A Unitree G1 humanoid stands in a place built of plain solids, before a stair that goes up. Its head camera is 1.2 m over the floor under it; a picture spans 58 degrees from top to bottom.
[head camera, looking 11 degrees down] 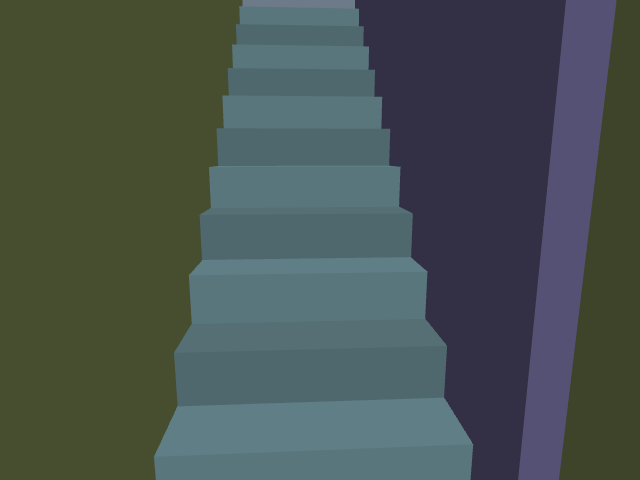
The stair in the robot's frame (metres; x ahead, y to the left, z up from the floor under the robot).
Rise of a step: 0.19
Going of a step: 0.24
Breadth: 0.90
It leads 3 degrees to the left of straight ahead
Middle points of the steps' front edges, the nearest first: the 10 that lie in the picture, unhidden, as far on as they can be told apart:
1.09 0.01 0.38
1.33 0.02 0.58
1.57 0.04 0.77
1.82 0.05 0.96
2.06 0.07 1.15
2.31 0.08 1.34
2.55 0.10 1.53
2.80 0.11 1.72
3.04 0.12 1.91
3.29 0.14 2.11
